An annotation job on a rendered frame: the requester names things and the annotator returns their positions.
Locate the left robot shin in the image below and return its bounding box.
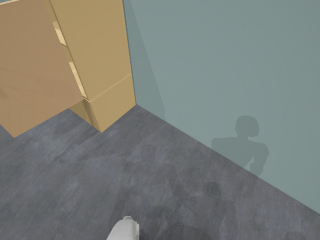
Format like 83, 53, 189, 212
123, 216, 133, 220

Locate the left robot thigh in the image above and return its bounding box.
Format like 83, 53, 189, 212
106, 219, 140, 240

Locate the cupboard door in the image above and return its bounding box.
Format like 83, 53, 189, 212
0, 0, 84, 138

